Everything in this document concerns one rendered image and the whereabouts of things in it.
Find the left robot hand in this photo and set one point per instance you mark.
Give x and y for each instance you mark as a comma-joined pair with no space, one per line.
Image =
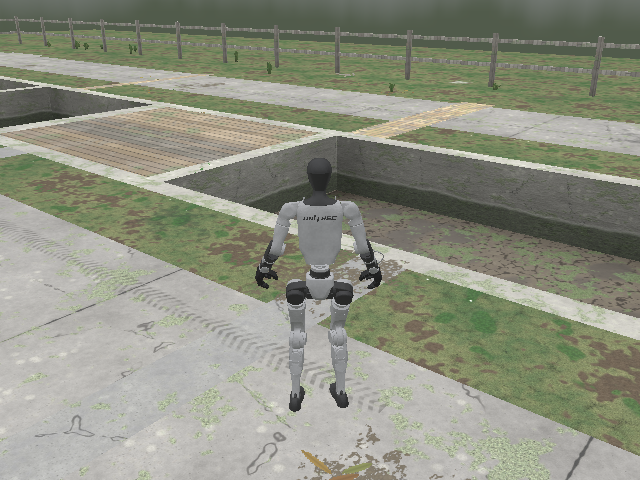
259,277

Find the right robot forearm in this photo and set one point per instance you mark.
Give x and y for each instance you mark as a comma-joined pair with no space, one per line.
370,260

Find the left robot forearm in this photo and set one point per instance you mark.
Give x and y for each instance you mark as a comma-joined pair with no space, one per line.
268,260

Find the left robot foot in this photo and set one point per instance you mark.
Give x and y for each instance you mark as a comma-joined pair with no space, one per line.
295,403

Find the humanoid robot head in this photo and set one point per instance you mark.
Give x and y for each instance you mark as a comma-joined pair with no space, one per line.
319,173

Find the right robot hand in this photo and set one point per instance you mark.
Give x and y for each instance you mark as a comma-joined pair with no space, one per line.
377,278

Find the robot right upper arm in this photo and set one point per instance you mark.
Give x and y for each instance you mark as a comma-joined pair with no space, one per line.
351,211

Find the robot left upper arm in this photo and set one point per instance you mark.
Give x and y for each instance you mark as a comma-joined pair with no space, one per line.
287,212

